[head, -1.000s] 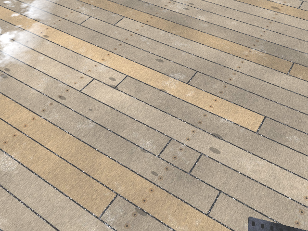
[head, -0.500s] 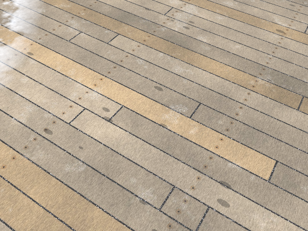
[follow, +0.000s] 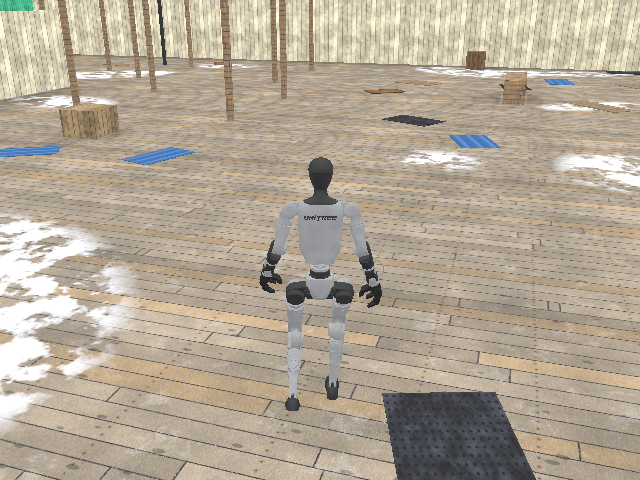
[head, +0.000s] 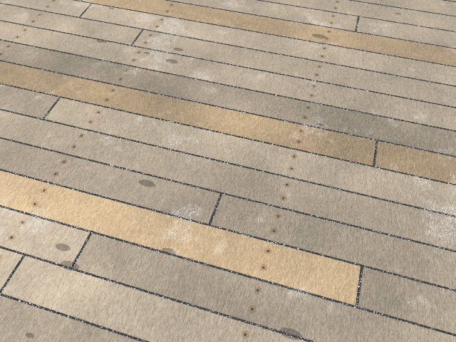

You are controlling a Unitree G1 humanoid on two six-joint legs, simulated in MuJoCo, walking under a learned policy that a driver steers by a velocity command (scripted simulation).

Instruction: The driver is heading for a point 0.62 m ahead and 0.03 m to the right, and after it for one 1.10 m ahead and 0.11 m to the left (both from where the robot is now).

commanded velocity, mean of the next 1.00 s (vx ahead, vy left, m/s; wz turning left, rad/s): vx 0.50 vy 0.00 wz -0.15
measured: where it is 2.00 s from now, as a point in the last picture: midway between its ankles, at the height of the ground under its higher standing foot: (226, 165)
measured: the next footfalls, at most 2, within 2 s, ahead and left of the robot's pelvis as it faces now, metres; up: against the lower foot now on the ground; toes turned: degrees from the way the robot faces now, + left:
left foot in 0.40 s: +0.43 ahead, +0.12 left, +0.00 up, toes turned -9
right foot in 0.94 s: +0.68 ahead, -0.17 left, +0.00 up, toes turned -7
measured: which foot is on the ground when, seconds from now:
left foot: up 0.00-0.38, down 0.40-0.96, up 0.98-1.00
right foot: down 0.00-0.42, up 0.44-0.92, down 0.94-1.00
